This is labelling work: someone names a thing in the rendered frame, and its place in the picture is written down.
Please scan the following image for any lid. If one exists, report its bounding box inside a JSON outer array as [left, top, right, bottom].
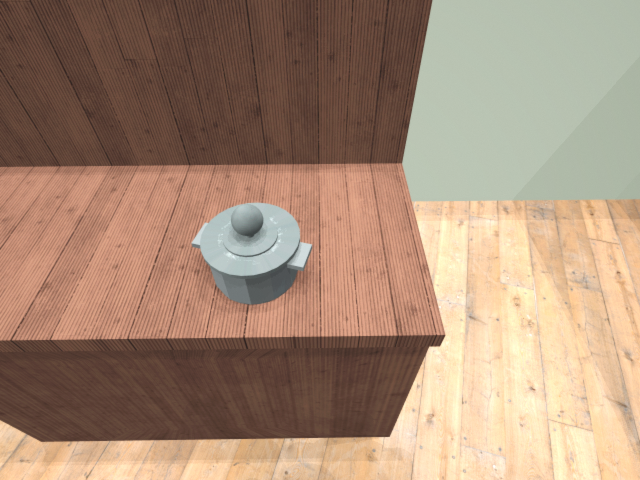
[[200, 203, 300, 279]]

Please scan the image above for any table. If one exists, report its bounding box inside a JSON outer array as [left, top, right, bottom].
[[0, 0, 445, 442]]

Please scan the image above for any pot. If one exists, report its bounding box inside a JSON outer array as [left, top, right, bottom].
[[191, 223, 312, 305]]

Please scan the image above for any knob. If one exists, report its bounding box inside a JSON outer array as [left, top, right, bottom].
[[231, 204, 263, 236]]

